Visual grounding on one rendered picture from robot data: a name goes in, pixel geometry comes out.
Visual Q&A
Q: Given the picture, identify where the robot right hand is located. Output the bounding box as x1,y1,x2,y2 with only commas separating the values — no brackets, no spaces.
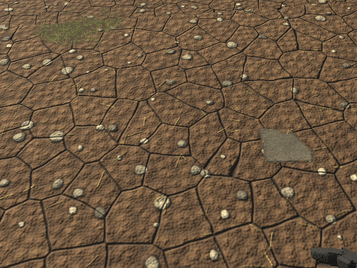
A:
311,247,357,268

